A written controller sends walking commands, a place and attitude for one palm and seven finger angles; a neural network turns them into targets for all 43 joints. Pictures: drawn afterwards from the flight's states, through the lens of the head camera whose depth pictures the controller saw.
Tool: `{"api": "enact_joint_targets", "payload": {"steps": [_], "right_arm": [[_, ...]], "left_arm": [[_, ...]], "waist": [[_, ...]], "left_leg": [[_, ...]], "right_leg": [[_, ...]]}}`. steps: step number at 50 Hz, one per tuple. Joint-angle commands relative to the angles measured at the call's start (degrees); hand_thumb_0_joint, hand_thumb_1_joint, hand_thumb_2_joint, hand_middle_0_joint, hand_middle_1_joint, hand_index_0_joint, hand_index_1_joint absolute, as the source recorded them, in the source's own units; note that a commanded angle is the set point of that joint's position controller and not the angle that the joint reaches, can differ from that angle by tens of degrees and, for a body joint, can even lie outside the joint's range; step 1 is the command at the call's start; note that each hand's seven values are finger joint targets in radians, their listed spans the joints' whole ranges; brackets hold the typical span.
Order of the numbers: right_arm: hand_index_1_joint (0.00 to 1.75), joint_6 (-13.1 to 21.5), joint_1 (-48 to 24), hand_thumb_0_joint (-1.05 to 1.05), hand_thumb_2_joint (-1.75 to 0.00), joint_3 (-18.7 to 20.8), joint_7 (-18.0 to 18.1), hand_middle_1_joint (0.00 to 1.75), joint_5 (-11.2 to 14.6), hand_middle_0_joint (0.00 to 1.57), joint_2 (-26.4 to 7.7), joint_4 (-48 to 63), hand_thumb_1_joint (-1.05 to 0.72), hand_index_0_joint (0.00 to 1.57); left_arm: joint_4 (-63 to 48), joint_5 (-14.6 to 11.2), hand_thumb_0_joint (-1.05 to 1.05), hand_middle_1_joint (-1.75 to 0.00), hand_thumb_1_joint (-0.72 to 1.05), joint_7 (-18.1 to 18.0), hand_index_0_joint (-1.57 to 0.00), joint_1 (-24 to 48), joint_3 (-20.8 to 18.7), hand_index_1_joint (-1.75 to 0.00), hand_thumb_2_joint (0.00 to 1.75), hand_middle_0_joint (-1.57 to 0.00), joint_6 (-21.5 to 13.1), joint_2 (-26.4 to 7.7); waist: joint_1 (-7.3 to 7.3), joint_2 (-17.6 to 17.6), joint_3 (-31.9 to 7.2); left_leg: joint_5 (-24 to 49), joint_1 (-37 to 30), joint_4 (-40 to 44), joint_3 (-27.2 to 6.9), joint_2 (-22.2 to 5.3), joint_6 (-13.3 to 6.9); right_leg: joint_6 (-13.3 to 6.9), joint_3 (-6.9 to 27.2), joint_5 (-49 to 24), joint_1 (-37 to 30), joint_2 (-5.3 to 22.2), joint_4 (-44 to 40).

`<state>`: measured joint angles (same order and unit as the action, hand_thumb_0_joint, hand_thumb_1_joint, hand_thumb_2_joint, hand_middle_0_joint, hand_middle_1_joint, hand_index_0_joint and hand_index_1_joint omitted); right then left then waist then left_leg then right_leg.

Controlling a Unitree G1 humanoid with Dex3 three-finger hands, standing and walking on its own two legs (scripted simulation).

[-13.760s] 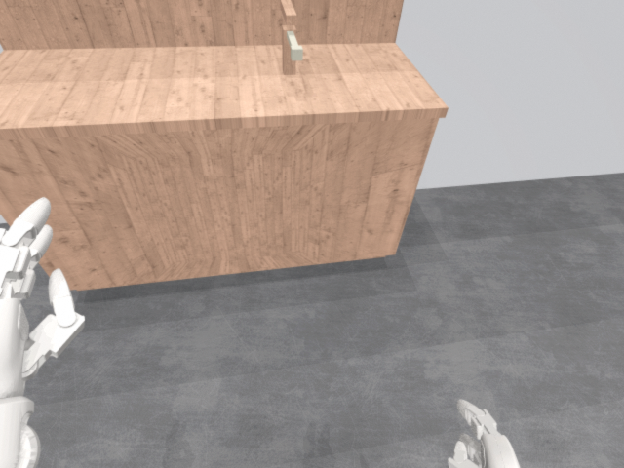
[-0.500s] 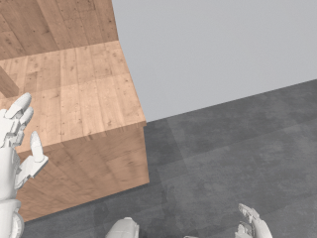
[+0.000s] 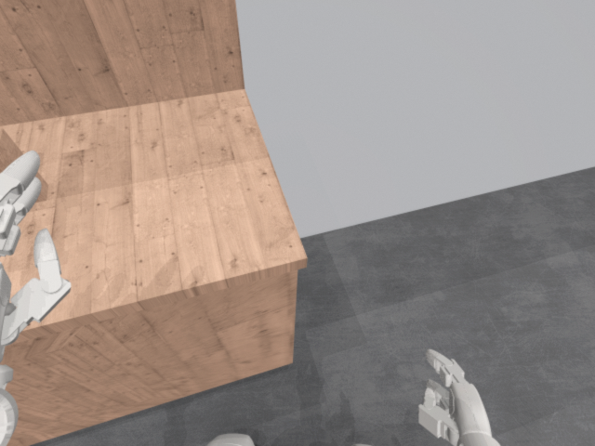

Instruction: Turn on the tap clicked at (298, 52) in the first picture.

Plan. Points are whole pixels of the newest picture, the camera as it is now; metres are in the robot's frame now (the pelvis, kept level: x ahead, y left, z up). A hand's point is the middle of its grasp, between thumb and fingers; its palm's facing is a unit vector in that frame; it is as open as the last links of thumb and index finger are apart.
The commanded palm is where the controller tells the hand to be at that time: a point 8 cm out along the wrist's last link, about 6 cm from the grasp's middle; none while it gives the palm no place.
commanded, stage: come to a stop and stand still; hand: left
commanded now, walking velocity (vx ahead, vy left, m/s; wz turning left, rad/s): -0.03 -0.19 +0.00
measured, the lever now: out of the picture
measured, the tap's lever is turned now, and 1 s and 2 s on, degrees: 0 0 0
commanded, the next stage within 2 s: look again from close up in 1.88 s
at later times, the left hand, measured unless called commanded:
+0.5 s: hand (45, 256) +0.24 +0.26 +0.18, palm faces +0.38 -0.86 -0.35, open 7.4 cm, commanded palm +0.18 +0.30 +0.19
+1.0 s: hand (91, 257) +0.26 +0.25 +0.14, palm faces +0.25 -0.89 -0.39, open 7.4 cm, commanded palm +0.20 +0.29 +0.19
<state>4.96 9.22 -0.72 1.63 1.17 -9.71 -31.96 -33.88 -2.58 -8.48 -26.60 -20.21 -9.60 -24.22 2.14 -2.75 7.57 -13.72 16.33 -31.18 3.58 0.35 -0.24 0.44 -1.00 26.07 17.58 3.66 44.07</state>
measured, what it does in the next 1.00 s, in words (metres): stands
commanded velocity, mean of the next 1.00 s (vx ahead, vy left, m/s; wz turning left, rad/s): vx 0.00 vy -0.01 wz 0.00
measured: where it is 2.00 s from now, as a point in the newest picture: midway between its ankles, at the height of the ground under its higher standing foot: outside the picture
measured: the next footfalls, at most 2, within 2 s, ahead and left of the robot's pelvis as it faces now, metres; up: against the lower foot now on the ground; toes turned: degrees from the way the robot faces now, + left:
none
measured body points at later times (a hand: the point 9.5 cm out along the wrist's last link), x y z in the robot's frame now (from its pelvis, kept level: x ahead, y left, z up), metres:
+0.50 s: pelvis +0.02 +0.02 +0.02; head +0.03 +0.03 +0.46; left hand +0.21 +0.30 +0.20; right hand +0.18 -0.22 -0.06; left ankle +0.03 +0.12 -0.73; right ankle +0.00 -0.10 -0.73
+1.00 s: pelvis +0.03 +0.02 +0.01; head +0.07 +0.04 +0.46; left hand +0.25 +0.29 +0.16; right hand +0.20 -0.21 -0.07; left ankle +0.03 +0.12 -0.73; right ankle +0.00 -0.10 -0.73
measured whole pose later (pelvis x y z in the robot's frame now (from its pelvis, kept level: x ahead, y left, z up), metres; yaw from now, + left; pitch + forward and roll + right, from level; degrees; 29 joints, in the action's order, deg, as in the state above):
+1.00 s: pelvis +0.03 +0.02 +0.01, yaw -3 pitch +1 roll -1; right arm 5.8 10.1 -2.0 1.6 -0.9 -11.8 -33.0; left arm -25.6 -1.4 -4.8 -25.9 -17.5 -10.3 -19.6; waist 0.6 -1.1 3.8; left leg -14.5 14.3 -27.4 5.6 -2.1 -1.1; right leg 0.4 -0.3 14.3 11.3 -0.4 24.2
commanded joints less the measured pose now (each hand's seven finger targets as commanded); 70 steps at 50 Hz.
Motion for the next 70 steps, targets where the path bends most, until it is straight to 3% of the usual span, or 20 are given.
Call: {"api": "enact_joint_targets", "payload": {"steps": [1, 4, 5, 6, 7, 12, 18, 24, 31, 32, 33, 35, 39, 43, 47, 48, 51, 58, 64, 70], "right_arm": [[0.30, 3.7, -0.4, 0.00, -0.90, 2.4, 0.1, 0.30, 0.3, 0.20, -8.1, 6.3, -0.90, 0.20], [0.30, 3.2, -1.2, 0.00, -0.90, 1.7, -0.1, 0.30, 0.1, 0.20, -7.7, 6.9, -0.90, 0.20], [0.30, 3.4, -1.6, 0.00, -0.90, 1.6, -0.1, 0.30, -0.1, 0.20, -7.6, 7.1, -0.90, 0.20], [0.30, 3.1, -0.7, 0.00, -0.90, 2.1, -0.2, 0.30, 0.2, 0.20, -7.8, 7.0, -0.90, 0.20], [0.30, 2.5, -1.3, 0.00, -0.90, 2.2, 0.0, 0.30, 0.3, 0.20, -8.0, 6.7, -0.90, 0.20], [0.30, 2.0, -4.3, 0.00, -0.90, 0.7, 1.8, 0.30, -0.3, 0.20, -7.9, 6.6, -0.90, 0.20], [0.30, 3.0, -3.8, 0.00, -0.90, 1.0, 2.7, 0.30, -0.4, 0.20, -8.0, 6.8, -0.90, 0.20], [0.30, 2.6, -2.2, 0.00, -0.90, 2.0, 1.9, 0.30, -0.3, 0.20, -9.0, 6.7, -0.90, 0.20], [0.30, 1.5, -2.7, 0.00, -0.90, 1.9, 2.2, 0.30, -0.2, 0.20, -8.9, 7.0, -0.90, 0.20], [0.30, 1.5, 3.5, 0.00, -0.90, -6.5, 6.3, 0.30, 1.3, 0.20, -9.9, 14.3, -0.90, 0.20], [0.30, 3.5, -0.5, 0.00, -0.90, -0.2, 4.4, 0.30, 1.6, 0.20, -4.7, 9.9, -0.90, 0.20], [0.30, 4.8, -2.3, 0.00, -0.90, 1.3, 1.7, 0.30, -1.1, 0.20, -10.1, 8.0, -0.90, 0.20], [0.30, 6.0, -2.9, 0.00, -0.90, 1.7, -1.0, 0.30, -0.9, 0.20, -9.5, 8.4, -0.90, 0.20], [0.30, 5.4, -4.4, 0.00, -0.90, 1.7, -0.9, 0.30, -1.4, 0.20, -9.3, 8.0, -0.90, 0.20], [0.30, 4.1, -5.4, 0.00, -0.90, 1.5, 0.6, 0.30, -2.0, 0.20, -9.1, 8.3, -0.90, 0.20], [0.30, 3.9, -5.1, 0.00, -0.90, 1.5, 0.8, 0.30, -1.9, 0.20, -8.4, 8.6, -0.90, 0.20], [0.30, 4.0, -4.8, 0.00, -0.90, 1.7, 0.8, 0.30, -1.6, 0.20, -8.6, 9.2, -0.90, 0.20], [0.30, 4.1, -3.4, 0.00, -0.90, 2.6, -0.3, 0.30, -1.5, 0.20, -9.6, 8.4, -0.90, 0.20], [0.30, 2.3, -3.7, 0.00, -0.90, 2.6, 0.2, 0.30, -1.4, 0.20, -9.3, 8.7, -0.90, 0.20], [0.30, 2.8, -4.6, 0.00, -0.90, 2.0, 0.8, 0.30, -1.5, 0.20, -8.7, 9.4, -0.90, 0.20]], "left_arm": [[-8.8, -0.5, 0.00, -0.30, 0.90, -2.2, -0.20, 3.6, -9.1, -0.30, 0.90, -0.20, -3.3, -8.5], [-3.5, -0.7, 0.00, -0.30, 0.90, -1.0, -0.20, 0.7, -7.4, -0.30, 0.90, -0.20, -2.1, -6.6], [-2.7, -1.1, 0.00, -0.30, 0.90, -0.6, -0.20, 0.8, -6.4, -0.30, 0.90, -0.20, -1.6, -5.6], [-1.9, -1.4, 0.00, -0.30, 0.90, -0.3, -0.20, -0.4, -4.8, -0.30, 0.90, -0.20, -0.6, -3.7], [-1.4, -1.8, 0.00, -0.30, 0.90, -0.2, -0.20, -1.4, -4.2, -0.30, 0.90, -0.20, 0.2, -3.4], [-6.1, -1.2, 0.00, -0.30, 0.90, -1.1, -0.20, 8.3, -5.0, -0.30, 0.90, -0.20, 0.0, -7.5], [-11.3, -0.8, 0.00, -0.30, 0.90, -2.3, -0.20, 8.6, -4.9, -0.30, 0.90, -0.20, -1.5, -7.6], [-6.6, -1.1, 0.00, -0.30, 0.90, -1.9, -0.20, 0.1, -5.1, -0.30, 0.90, -0.20, -1.3, -5.7], [-1.7, -1.5, 0.00, -0.30, 0.90, -1.4, -0.20, 1.6, -4.2, -0.30, 0.90, -0.20, -0.3, -4.8], [-13.0, -0.7, 0.00, -0.30, 0.90, -1.7, -0.20, 56.5, -21.2, -0.30, 0.90, -0.20, -8.4, -46.2], [7.8, 1.0, 0.00, -0.30, 0.90, 0.1, -0.20, 34.8, -15.8, -0.30, 0.90, -0.20, -6.4, -16.3], [12.5, -0.3, 0.00, -0.30, 0.90, 0.2, -0.20, 23.2, -10.2, -0.30, 0.90, -0.20, -5.4, -12.8], [2.2, -0.5, 0.00, -0.30, 0.90, 2.3, -0.20, 8.4, -1.0, -0.30, 0.90, -0.20, -5.6, -1.8], [-2.8, 0.4, 0.00, -0.30, 0.90, 1.6, -0.20, 4.5, -4.6, -0.30, 0.90, -0.20, -4.3, -4.6], [-6.7, 0.6, 0.00, -0.30, 0.90, 0.5, -0.20, 8.9, -12.9, -0.30, 0.90, -0.20, -4.8, -12.4], [-6.4, 0.2, 0.00, -0.30, 0.90, 0.7, -0.20, 8.4, -11.0, -0.30, 0.90, -0.20, -4.9, -9.2], [-8.9, -0.1, 0.00, -0.30, 0.90, 0.4, -0.20, 7.9, -10.8, -0.30, 0.90, -0.20, -4.9, -9.1], [-7.6, 0.4, 0.00, -0.30, 0.90, 0.9, -0.20, 0.6, -5.4, -0.30, 0.90, -0.20, -4.0, -3.3], [-4.6, 0.3, 0.00, -0.30, 0.90, 1.1, -0.20, 2.8, -6.8, -0.30, 0.90, -0.20, -3.1, -5.0], [-8.8, 0.0, 0.00, -0.30, 0.90, 0.8, -0.20, 7.7, -6.2, -0.30, 0.90, -0.20, -3.1, -5.8]], "waist": [[-1.64, 13.4, -15.5], [-2.10, 4.7, -13.2], [-2.12, 2.7, -11.9], [-2.16, -3.3, -10.7], [-2.34, -4.8, -9.9], [-1.94, 3.9, -11.3], [-1.03, 12.9, -13.5], [-1.32, 9.6, -15.1], [-1.58, 4.2, -12.5], [-5.14, 8.9, -1.3], [0.40, 8.6, -10.4], [0.19, 8.4, -7.4], [-0.25, 2.8, -13.9], [-0.22, -0.6, -15.4], [-0.50, 3.3, -14.6], [-0.75, 5.2, -15.4], [-0.69, 9.6, -17.2], [-1.19, 7.3, -19.0], [-1.15, 5.3, -15.9], [-0.95, 8.3, -16.2]], "left_leg": [[26.4, -10.3, 7.3, -9.6, -13.0, -4.3], [6.5, -1.5, 5.6, -7.1, -8.5, -1.1], [-0.5, -0.9, 6.4, -6.1, -6.6, -0.1], [-2.0, -2.8, 3.4, -5.6, -4.7, 0.3], [-0.2, -4.6, 1.6, -5.5, -4.3, 0.3], [3.4, -6.6, 9.1, -7.1, -6.4, -0.5], [8.0, -6.7, 12.8, -8.9, -7.8, -1.0], [15.5, -7.6, 10.5, -7.4, -7.1, 0.1], [8.1, -6.5, 10.6, -6.3, -6.6, -0.3], [-5.4, 6.5, 14.3, -6.0, -4.0, -1.5], [-3.9, -1.2, 10.5, -5.1, -8.1, -1.5], [-4.5, -0.5, 9.3, -2.6, -4.9, -0.3], [1.3, -7.1, 5.1, -1.5, -3.4, -0.3], [6.8, -8.2, 5.7, -1.2, -4.3, -0.3], [10.0, -7.5, 6.7, -1.5, -3.9, -0.2], [11.8, -7.7, 6.7, -1.3, -4.1, -0.5], [18.1, -9.4, 5.5, -0.9, -4.0, -0.8], [30.9, -13.7, 4.2, -0.8, -5.2, -0.9], [22.9, -9.8, 7.0, -1.3, -5.5, -0.5], [17.2, -9.6, 8.9, -1.4, -5.2, -0.6]], "right_leg": [[-0.2, -2.1, -8.5, -4.7, -1.9, -13.5], [-1.4, 4.2, -21.8, -11.4, 0.5, -24.1], [-2.3, 7.1, -19.8, -9.2, 1.9, -25.2], [-3.4, 10.0, -14.8, -4.9, 3.2, -27.8], [-4.5, 11.3, -13.7, -2.0, 4.5, -29.7], [-2.2, 5.9, -13.8, -3.9, 1.3, -27.0], [-1.5, 2.3, -20.5, -10.0, -0.9, -22.8], [-1.7, 1.9, -24.9, -10.9, -0.7, -23.3], [-1.5, 3.7, -22.5, -8.1, 0.1, -25.9], [2.4, -0.6, -9.8, -12.0, -4.5, -19.4], [0.0, -1.3, -2.7, -0.8, -2.2, -18.3], [-1.9, 2.6, -12.3, -4.1, -1.7, -24.5], [-2.1, 6.5, -18.2, -5.5, 0.2, -25.4], [-1.2, 4.6, -23.8, -6.9, -0.8, -23.9], [-1.3, 4.3, -26.6, -7.9, -1.4, -22.9], [-1.4, 3.5, -28.1, -9.3, -1.3, -22.2], [-1.5, 3.2, -33.7, -11.7, -1.4, -21.6], [-0.5, 0.4, -39.3, -10.7, -2.6, -20.3], [-0.4, 0.9, -34.3, -10.3, -2.8, -22.0], [-0.5, 0.8, -31.3, -11.5, -2.8, -22.5]]}}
